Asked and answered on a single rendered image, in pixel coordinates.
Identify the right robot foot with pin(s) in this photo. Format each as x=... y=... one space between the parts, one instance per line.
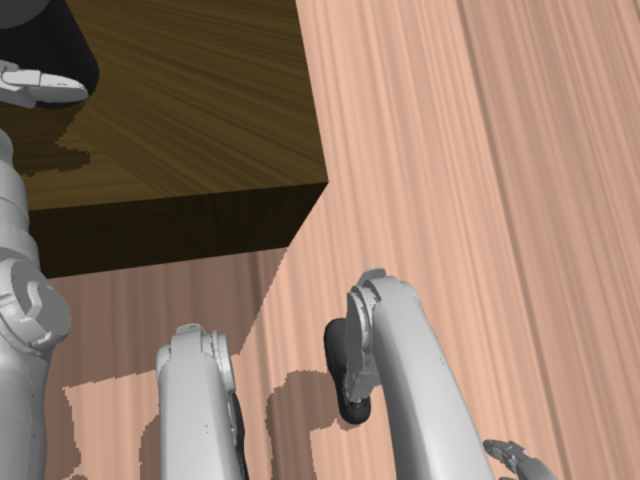
x=353 y=413

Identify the left robot foot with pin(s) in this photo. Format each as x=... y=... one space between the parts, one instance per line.
x=240 y=438

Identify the right robot hand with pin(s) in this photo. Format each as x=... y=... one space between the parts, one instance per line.
x=517 y=461

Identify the left robot arm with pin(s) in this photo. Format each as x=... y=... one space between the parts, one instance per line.
x=34 y=317

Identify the left robot hand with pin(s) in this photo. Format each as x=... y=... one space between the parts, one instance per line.
x=24 y=87

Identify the can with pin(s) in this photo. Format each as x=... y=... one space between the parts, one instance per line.
x=43 y=35

